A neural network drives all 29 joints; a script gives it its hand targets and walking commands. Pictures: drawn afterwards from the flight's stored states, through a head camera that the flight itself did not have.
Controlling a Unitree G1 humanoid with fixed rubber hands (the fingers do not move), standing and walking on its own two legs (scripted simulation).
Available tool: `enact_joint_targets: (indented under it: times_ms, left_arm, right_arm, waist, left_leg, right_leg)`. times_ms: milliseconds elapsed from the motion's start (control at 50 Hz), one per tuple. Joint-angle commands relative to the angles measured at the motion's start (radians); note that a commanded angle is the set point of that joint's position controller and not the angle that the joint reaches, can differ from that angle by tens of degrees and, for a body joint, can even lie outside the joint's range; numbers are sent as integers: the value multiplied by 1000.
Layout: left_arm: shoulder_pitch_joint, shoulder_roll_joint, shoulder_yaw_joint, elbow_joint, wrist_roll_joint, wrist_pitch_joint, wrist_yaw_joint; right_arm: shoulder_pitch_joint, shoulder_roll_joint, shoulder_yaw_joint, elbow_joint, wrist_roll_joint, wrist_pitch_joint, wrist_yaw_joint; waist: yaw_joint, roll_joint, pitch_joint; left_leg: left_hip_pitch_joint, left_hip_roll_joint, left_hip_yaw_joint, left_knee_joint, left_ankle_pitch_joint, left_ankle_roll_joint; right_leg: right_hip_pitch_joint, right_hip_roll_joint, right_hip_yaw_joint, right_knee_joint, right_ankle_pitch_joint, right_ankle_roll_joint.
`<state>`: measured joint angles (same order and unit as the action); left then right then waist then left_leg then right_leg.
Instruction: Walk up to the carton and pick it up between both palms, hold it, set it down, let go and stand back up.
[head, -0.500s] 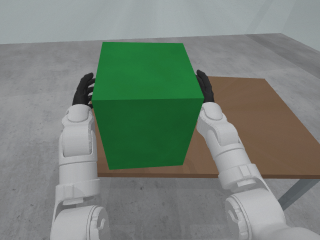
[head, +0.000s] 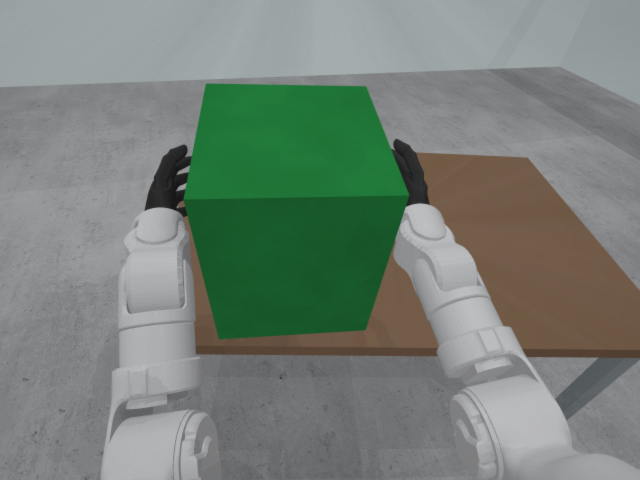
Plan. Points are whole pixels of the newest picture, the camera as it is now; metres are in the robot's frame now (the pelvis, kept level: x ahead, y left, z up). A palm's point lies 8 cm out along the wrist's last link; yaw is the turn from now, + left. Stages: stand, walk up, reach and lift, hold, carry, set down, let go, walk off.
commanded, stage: hold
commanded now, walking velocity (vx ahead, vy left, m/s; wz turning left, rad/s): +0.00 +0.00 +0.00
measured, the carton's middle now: (291, 215) +0.39 +0.01 +0.16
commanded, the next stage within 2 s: none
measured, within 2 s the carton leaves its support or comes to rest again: neither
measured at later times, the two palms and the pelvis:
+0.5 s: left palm (167, 211) +0.36 +0.16 +0.19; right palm (410, 204) +0.36 -0.13 +0.19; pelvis +0.00 +0.00 +0.00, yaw +0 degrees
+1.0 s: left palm (167, 211) +0.36 +0.16 +0.19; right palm (409, 203) +0.36 -0.13 +0.19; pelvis +0.00 +0.00 +0.00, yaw +0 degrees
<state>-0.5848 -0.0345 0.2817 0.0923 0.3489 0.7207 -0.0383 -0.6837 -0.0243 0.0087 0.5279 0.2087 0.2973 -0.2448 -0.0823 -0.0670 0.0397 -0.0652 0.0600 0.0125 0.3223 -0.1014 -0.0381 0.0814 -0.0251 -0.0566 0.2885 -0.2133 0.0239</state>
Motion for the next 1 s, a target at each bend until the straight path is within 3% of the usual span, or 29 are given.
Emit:
enact_joint_targets:
  times_ms: [0, 180, 220, 280, 340, 420, 580, 680, 980]
  left_arm:
    - [-661, -563, -525, -117, -174, -76, -124]
    - [-618, -544, -497, -92, -156, -71, -129]
    - [-647, -547, -501, -100, -157, -72, -133]
    - [-649, -555, -521, -127, -167, -79, -128]
    - [-639, -559, -523, -134, -173, -77, -124]
    - [-646, -545, -506, -109, -163, -77, -128]
    - [-624, -554, -512, -119, -168, -76, -127]
    - [-650, -545, -502, -111, -167, -75, -133]
    - [-644, -543, -513, -129, -171, -77, -134]
  right_arm:
    - [-746, 575, 356, -304, 66, -56, 107]
    - [-723, 566, 363, -300, 72, -47, 99]
    - [-726, 572, 357, -287, 72, -48, 102]
    - [-732, 572, 363, -311, 76, -55, 102]
    - [-732, 571, 376, -341, 80, -52, 99]
    - [-727, 568, 358, -289, 64, -48, 103]
    - [-716, 571, 367, -310, 74, -49, 98]
    - [-727, 570, 363, -299, 70, -44, 97]
    - [-733, 577, 377, -323, 77, -49, 94]
  waist:
    - [-16, 113, -380]
    - [-9, 79, -357]
    - [-14, 100, -353]
    - [-19, 116, -387]
    - [-13, 93, -395]
    - [-9, 97, -356]
    - [-11, 96, -386]
    - [-13, 99, -355]
    - [-7, 98, -389]
  left_leg:
    - [329, -91, 32, 13, 179, 7]
    - [328, -96, 33, 17, 206, 11]
    - [313, -93, 34, 9, 175, 12]
    - [336, -93, 28, 26, 226, 5]
    - [343, -93, 27, 23, 226, 2]
    - [312, -93, 32, 7, 171, 14]
    - [331, -95, 31, 26, 229, 5]
    - [316, -95, 34, 13, 188, 11]
    - [323, -97, 36, 25, 221, 10]
  right_leg:
    - [-163, 86, -41, -68, 160, 35]
    - [-149, 83, -37, -70, 206, 45]
    - [-152, 82, -36, -72, 169, 42]
    - [-144, 85, -38, -65, 212, 39]
    - [-149, 91, -42, -66, 214, 43]
    - [-156, 83, -39, -71, 170, 42]
    - [-140, 87, -36, -65, 227, 40]
    - [-144, 85, -37, -67, 192, 44]
    - [-133, 88, -37, -63, 226, 46]
